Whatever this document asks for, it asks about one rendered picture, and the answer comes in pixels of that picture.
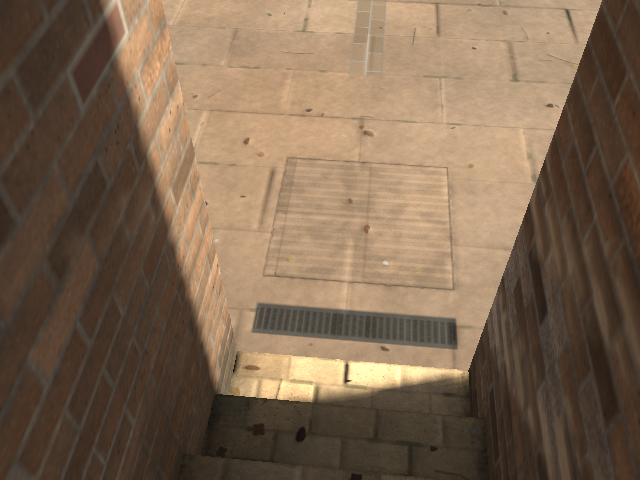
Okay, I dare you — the stairs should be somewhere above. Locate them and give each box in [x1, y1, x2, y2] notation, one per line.
[177, 351, 489, 480]

